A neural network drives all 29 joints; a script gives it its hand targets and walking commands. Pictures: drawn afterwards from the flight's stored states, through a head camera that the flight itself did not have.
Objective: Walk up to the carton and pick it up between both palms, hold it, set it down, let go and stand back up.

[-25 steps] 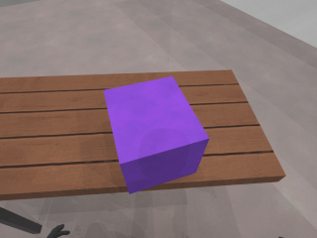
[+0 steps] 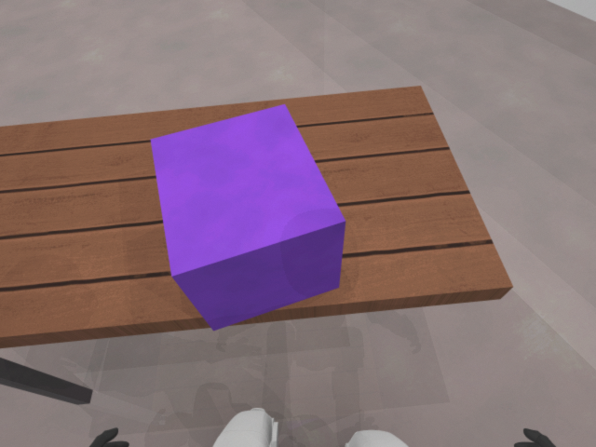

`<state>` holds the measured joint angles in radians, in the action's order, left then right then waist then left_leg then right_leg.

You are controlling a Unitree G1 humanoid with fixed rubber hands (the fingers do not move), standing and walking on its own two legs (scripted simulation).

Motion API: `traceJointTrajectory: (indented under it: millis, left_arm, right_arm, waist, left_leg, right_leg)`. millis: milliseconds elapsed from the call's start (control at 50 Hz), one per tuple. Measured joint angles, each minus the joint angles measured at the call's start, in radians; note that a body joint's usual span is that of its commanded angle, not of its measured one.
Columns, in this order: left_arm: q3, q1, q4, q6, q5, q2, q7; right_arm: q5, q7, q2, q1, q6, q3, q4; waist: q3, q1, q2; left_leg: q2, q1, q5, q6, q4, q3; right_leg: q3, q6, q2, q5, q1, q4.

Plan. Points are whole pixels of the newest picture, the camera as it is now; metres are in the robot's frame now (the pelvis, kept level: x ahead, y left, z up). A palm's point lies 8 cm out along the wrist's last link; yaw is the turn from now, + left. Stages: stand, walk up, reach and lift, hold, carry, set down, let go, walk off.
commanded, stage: walk up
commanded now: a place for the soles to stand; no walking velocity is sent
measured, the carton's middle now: (249, 217) +0.41 +0.09 +0.04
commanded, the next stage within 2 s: none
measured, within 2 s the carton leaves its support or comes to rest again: neither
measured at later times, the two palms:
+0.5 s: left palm out of the picture +0.06 +0.35 -0.12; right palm out of the picture +0.02 -0.27 -0.10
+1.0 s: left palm out of the picture -0.08 +0.37 -0.11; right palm out of the picture -0.01 -0.26 -0.08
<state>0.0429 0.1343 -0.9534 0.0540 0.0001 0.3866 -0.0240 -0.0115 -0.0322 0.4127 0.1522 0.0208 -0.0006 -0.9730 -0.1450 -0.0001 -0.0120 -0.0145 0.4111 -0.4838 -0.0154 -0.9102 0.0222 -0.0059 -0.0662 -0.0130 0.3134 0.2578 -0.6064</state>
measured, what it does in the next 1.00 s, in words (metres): walks backwards: left foot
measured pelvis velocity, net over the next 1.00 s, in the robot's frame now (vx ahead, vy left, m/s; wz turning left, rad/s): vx -0.09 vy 0.06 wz -0.01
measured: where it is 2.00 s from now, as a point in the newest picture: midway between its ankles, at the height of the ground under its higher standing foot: outside the picture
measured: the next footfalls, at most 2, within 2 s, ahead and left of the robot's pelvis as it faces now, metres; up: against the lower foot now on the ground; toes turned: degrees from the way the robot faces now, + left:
left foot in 0.46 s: +0.04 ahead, +0.13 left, +0.00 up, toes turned -2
right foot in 1.08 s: -0.06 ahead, -0.07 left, +0.00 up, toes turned +2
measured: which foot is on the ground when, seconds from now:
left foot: up 0.00-0.44, down 0.46-1.00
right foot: down 0.00-0.48, up 0.50-1.00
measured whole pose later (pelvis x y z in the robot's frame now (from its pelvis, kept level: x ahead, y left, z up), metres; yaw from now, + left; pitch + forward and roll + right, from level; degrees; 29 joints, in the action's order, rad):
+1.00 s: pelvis -0.09 +0.06 +0.01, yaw -1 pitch -2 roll -2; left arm 0.04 0.29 -1.02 0.05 0.00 0.39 -0.01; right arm -0.01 0.00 0.40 0.17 0.00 0.00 -0.97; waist -0.03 0.00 0.00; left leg -0.03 0.31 -0.14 -0.07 -0.43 0.02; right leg 0.03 -0.04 -0.04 0.43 0.25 -0.64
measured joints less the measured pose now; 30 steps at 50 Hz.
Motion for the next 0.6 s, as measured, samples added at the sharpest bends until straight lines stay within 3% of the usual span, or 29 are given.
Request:
traceJointTrajectory:
  millis: [60,120,240,320,460,500,560,600]
  left_arm:
    - [0.0,0.001,0.006,-0.008,0.0,0.0,0.004]
    - [0.0,0.001,0.026,-0.03,0.0,0.0,0.016]
    - [0.0,0.007,0.028,-0.046,0.0,-0.001,0.031]
    - [0.0,0.002,0.029,-0.044,0.0,-0.001,0.031]
    - [0.0,-0.035,0.041,-0.016,0.0,-0.001,0.027]
    - [0.0,-0.051,0.044,-0.006,0.0,-0.001,0.025]
    - [0.0,-0.041,0.04,0.008,0.0,0.0,0.025]
    - [0.0,-0.021,0.03,0.014,0.0,0.002,0.023]
  right_arm:
    - [0.0,0.0,0.003,0.001,0.002,0.0,0.001]
    - [0.0,0.002,0.006,0.002,0.006,0.0,0.001]
    - [0.0,0.007,0.006,0.001,-0.009,0.0,0.002]
    - [0.0,0.011,0.006,-0.001,-0.015,0.0,0.001]
    - [0.0,0.023,0.005,0.008,-0.005,0.0,0.001]
    - [0.0,0.027,0.003,0.01,-0.006,0.0,0.001]
    - [0.0,0.031,0.003,0.016,-0.007,0.0,0.001]
    - [0.0,0.031,0.002,0.016,-0.014,0.0,0.002]
  waist:
    - [-0.001,0.001,0.003]
    - [-0.001,0.002,0.015]
    - [0.023,0.003,0.024]
    - [0.026,0.002,0.021]
    - [0.043,0.002,-0.002]
    - [0.02,0.002,-0.012]
    - [0.017,0.004,-0.012]
    - [0.023,0.003,-0.019]
  left_leg:
    - [-0.02,0.012,-0.006,-0.001,-0.107,0.003]
    - [-0.02,0.005,0.002,0.004,-0.108,0.004]
    - [-0.02,-0.036,0.004,0.015,0.131,0.005]
    - [-0.02,-0.049,0.083,0.014,0.219,0.004]
    - [-0.021,-0.095,0.136,-0.019,0.22,0.003]
    - [-0.021,-0.095,0.206,-0.03,0.219,0.0]
    - [-0.013,-0.094,0.217,-0.048,0.259,0.003]
    - [-0.013,-0.093,0.219,-0.033,0.314,0.003]
  right_leg:
    - [-0.002,-0.001,-0.004,-0.049,0.001,0.069]
    - [-0.007,-0.001,-0.011,-0.081,0.004,0.11]
    - [-0.009,-0.001,-0.011,-0.092,0.003,0.113]
    - [-0.009,0.004,-0.012,-0.089,0.003,0.083]
    - [-0.01,0.023,-0.01,-0.057,0.053,-0.024]
    - [-0.011,0.023,-0.009,0.005,0.061,-0.065]
    - [0.006,0.022,-0.028,0.096,0.116,-0.28]
    - [0.019,0.023,-0.031,0.099,0.124,-0.365]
